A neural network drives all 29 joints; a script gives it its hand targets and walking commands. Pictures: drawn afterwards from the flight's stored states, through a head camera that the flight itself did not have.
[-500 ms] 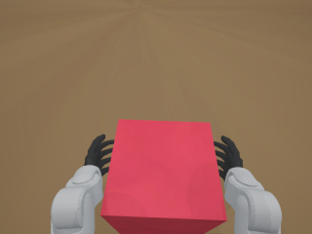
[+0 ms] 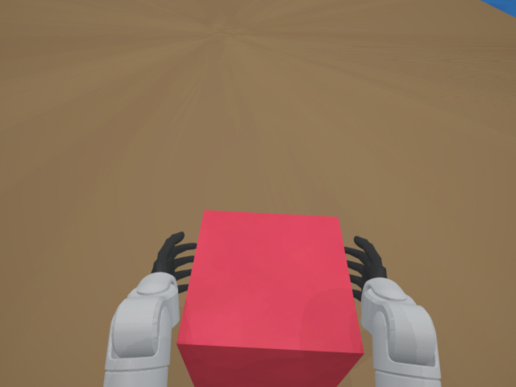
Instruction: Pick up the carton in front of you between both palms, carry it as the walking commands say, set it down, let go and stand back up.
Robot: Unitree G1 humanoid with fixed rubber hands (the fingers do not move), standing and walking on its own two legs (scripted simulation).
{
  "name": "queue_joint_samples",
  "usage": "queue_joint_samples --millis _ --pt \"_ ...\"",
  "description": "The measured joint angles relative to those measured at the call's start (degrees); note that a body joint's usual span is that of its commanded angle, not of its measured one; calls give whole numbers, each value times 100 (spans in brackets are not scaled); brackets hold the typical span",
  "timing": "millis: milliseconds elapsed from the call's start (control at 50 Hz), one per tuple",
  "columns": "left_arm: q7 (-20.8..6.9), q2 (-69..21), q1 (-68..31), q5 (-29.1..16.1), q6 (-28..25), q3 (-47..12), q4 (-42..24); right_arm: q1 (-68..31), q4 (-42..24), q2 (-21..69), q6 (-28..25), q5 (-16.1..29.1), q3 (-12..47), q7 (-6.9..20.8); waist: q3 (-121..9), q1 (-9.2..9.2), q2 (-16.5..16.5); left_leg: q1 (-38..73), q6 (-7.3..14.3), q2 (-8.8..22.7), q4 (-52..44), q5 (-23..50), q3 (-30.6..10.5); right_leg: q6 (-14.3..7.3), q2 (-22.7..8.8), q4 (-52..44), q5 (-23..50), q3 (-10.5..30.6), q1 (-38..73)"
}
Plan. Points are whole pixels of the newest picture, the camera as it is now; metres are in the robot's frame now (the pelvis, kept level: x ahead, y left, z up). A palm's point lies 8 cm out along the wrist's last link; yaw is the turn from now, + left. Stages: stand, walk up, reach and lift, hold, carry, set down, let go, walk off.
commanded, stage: carry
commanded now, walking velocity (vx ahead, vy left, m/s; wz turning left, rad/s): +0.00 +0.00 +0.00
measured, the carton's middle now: (265, 310) +0.25 +0.00 -0.01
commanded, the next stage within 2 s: hold in 0.72 s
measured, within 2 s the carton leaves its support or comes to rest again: neither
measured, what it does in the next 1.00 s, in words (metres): shifts its weight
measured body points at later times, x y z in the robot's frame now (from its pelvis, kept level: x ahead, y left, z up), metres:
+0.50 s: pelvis -0.03 +0.00 +0.00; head -0.04 +0.00 +0.45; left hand +0.28 +0.15 +0.03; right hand +0.28 -0.15 +0.03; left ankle -0.06 +0.10 -0.73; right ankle -0.01 -0.10 -0.73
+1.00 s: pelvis -0.06 +0.00 +0.01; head -0.09 +0.00 +0.46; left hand +0.24 +0.16 +0.05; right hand +0.25 -0.14 +0.05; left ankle -0.07 +0.12 -0.73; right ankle -0.01 -0.12 -0.73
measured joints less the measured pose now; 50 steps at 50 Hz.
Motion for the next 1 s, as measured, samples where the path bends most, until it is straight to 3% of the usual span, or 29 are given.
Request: queue_joint_samples --millis 340,440,580,720,760,780,840,1000 --pt "-331 -84 -846 651 -1844 589 2495 -832 2457 93 -1825 -648 -591 265 151 -3 -10 -5 46 -30 -171 278 24 -24 -9 -247 321 1 30" --pt "-350 -118 -1015 705 -2261 756 2778 -999 2736 128 -2241 -715 -746 281 244 4 -16 -58 57 -39 -179 338 26 -32 -18 -267 388 5 -17" --pt "-326 -107 -954 598 -2118 663 2389 -937 2344 116 -2096 -603 -654 261 265 4 -11 -131 63 -40 -151 361 23 -33 -27 -258 419 3 -79" --pt "-337 -99 -915 624 -1958 634 2404 -898 2355 108 -1935 -631 -629 274 199 3 -8 -137 65 -37 -126 355 24 -29 -31 -245 421 5 -79" --pt "-357 -100 -896 624 -1986 621 2372 -856 2274 104 -1939 -627 -599 265 482 -6 3 172 122 -136 -316 450 -256 -47 120 -466 714 358 244" --pt "-368 -94 -864 638 -2005 578 2347 -818 2214 95 -1935 -625 -580 270 611 -6 51 332 18 -176 -462 741 -480 -39 215 -600 702 547 415" --pt "-410 -88 -855 683 -2022 574 2386 -769 2206 85 -1940 -662 -533 272 826 8 70 698 22 -285 -755 777 -793 174 355 -981 795 1048 804" --pt "-457 -135 -1082 777 -2075 807 2746 -1021 2562 137 -1970 -806 -714 314 952 21 81 954 41 -354 -932 885 -945 86 361 -1173 980 1112 1084"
